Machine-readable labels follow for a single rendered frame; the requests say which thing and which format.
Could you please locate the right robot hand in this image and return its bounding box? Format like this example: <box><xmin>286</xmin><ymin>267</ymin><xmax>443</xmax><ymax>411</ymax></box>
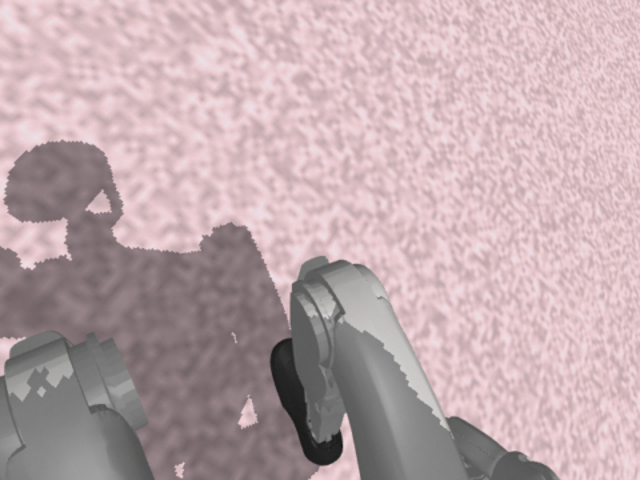
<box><xmin>445</xmin><ymin>416</ymin><xmax>509</xmax><ymax>480</ymax></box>

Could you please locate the right robot foot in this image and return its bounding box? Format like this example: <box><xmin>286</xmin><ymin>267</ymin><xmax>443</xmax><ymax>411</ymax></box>
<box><xmin>270</xmin><ymin>338</ymin><xmax>343</xmax><ymax>466</ymax></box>

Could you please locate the right robot arm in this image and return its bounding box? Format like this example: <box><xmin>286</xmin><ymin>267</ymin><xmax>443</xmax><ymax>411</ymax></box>
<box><xmin>491</xmin><ymin>451</ymin><xmax>561</xmax><ymax>480</ymax></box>

